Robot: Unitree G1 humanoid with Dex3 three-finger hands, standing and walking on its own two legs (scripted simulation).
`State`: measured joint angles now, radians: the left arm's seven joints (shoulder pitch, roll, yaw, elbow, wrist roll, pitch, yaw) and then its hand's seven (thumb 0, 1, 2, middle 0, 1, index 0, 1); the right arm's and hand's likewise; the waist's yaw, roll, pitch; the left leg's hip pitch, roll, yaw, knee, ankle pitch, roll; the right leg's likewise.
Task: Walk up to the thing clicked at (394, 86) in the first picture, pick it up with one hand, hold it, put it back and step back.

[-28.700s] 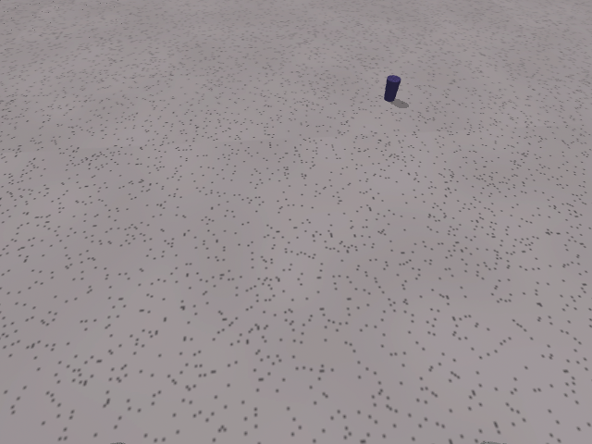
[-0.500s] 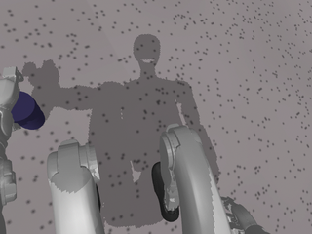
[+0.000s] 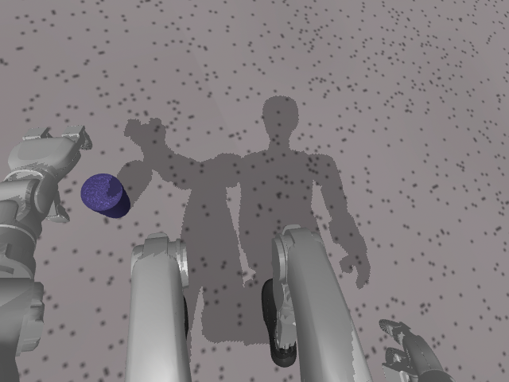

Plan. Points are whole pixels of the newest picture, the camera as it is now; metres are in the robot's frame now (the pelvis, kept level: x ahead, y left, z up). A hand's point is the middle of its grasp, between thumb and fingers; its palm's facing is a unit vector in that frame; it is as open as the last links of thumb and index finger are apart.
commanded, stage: withdraw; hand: left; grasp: from above
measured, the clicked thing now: (110, 199) +0.43 +0.28 -0.35
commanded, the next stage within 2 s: home in 0.30 s
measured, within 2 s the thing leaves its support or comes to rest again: neither
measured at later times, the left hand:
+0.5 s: hand (63, 157) +0.47 +0.32 -0.18, palm faces -0.36 -0.02 -0.93, open 13.8 cm
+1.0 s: hand (24, 222) +0.32 +0.27 +0.02, palm faces -0.24 -0.68 -0.69, open 7.9 cm
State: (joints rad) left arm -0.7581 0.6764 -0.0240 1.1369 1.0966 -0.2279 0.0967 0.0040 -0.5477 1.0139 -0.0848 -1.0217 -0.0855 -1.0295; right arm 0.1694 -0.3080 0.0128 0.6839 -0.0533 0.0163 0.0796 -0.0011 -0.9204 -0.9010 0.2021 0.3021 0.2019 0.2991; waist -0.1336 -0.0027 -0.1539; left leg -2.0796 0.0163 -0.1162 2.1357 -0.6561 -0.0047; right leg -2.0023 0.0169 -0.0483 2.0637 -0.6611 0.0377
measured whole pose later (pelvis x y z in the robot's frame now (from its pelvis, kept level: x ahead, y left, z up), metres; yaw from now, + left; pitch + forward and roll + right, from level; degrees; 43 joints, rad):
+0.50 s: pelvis -0.01 +0.00 -0.06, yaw -1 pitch +35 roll -8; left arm -0.93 0.76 0.11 1.33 1.23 -0.15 0.34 0.00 -0.46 0.95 -0.14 -0.96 -0.14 -0.96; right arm 0.20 -0.21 0.05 0.76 -0.13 -0.02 0.11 0.00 -0.91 -0.90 0.20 0.30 0.20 0.30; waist -0.22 0.04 -0.09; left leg -2.29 0.00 -0.11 2.32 -0.64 0.01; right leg -2.20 0.02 -0.03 2.24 -0.66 0.06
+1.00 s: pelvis +0.02 +0.00 +0.12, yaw +3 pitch +29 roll -6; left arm -0.16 0.46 0.04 0.40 0.49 0.12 0.02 0.01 0.78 0.87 -0.21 -0.31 -0.21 -0.31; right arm 0.08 -0.27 -0.03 0.59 0.02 -0.01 0.02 0.00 -0.91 -0.90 0.20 0.30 0.20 0.30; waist -0.06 0.01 -0.20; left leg -1.64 0.02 -0.09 1.76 -0.63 -0.01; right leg -1.57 0.00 -0.05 1.69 -0.63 0.03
